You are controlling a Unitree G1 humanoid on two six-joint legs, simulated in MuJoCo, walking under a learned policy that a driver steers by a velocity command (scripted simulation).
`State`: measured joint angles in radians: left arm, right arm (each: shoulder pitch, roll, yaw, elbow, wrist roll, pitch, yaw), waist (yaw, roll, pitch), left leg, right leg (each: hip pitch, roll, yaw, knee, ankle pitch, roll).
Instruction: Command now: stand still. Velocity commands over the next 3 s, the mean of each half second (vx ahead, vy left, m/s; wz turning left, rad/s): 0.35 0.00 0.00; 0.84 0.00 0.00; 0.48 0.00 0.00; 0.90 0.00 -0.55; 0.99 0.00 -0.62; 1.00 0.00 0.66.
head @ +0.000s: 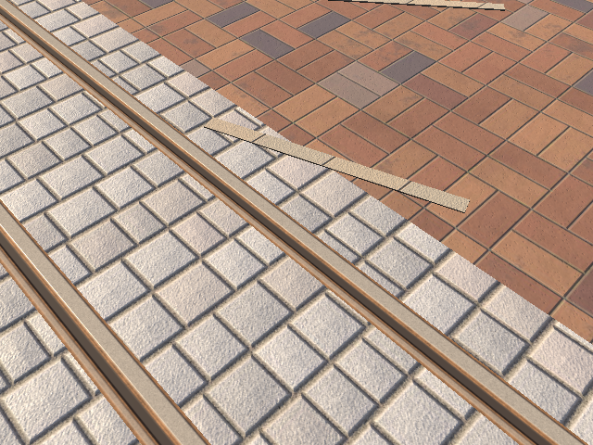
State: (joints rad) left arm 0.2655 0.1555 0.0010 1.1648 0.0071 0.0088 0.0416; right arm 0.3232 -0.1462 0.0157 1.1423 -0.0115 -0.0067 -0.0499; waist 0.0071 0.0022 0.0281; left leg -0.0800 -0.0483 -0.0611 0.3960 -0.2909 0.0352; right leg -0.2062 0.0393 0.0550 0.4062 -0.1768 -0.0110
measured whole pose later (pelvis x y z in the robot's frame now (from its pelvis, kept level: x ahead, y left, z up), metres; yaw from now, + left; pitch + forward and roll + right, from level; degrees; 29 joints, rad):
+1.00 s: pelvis +0.47 -0.05 -0.03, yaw -1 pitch +2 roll +1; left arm 0.45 0.19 0.04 1.05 -0.01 -0.10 0.02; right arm 0.04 -0.22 -0.05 0.85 -0.04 -0.09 0.02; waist 0.03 -0.01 0.08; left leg -0.51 -0.06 0.14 0.61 -0.14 0.13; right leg -0.07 0.03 0.03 1.13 -0.38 -0.07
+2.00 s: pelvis +1.16 -0.09 -0.02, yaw -19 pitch +2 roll +1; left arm 0.37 0.29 0.08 0.91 -0.01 -0.08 -0.01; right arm 0.06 -0.25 -0.04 0.77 -0.06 -0.09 0.00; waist 0.07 -0.02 0.05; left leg -0.43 0.04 0.08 0.58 -0.19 -0.01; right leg -0.27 0.03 0.08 1.20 -0.34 -0.13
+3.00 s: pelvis +1.95 -0.51 -0.02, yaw -13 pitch -1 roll +1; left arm 0.06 0.20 -0.03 0.67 0.07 -0.10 -0.01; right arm 0.46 -0.30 -0.07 0.92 -0.01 -0.02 0.01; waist -0.06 0.01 0.02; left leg -0.23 -0.23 0.01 0.53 -0.28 0.20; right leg -0.57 -0.09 0.13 1.35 -0.32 0.03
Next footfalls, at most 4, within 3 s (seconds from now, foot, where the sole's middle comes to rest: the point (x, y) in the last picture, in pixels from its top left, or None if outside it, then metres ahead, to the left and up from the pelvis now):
0.46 right None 0.16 -0.15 -0.78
0.92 left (308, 401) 0.63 0.01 -0.78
1.42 right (373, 315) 0.86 -0.16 -0.78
1.90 left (308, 195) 1.30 0.00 -0.78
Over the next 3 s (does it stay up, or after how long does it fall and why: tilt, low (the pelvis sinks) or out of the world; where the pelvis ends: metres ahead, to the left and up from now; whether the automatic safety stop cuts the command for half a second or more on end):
stays up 1.95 -0.51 -0.02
